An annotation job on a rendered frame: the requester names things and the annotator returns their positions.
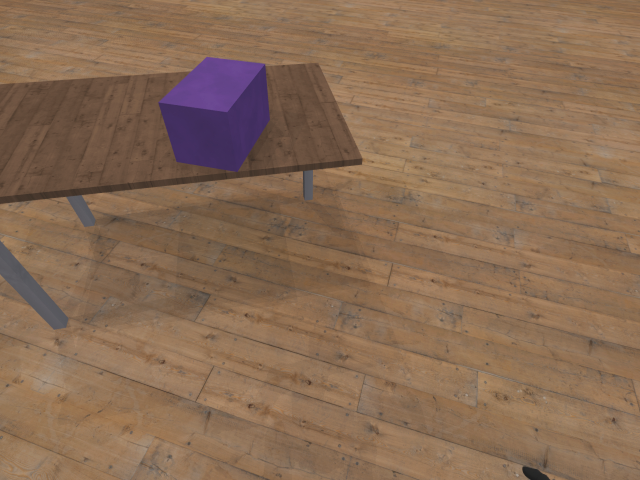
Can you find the carton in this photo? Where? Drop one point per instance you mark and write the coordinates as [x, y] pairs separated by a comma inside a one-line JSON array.
[[215, 115]]

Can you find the table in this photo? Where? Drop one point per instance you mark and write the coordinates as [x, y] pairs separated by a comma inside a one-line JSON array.
[[68, 138]]

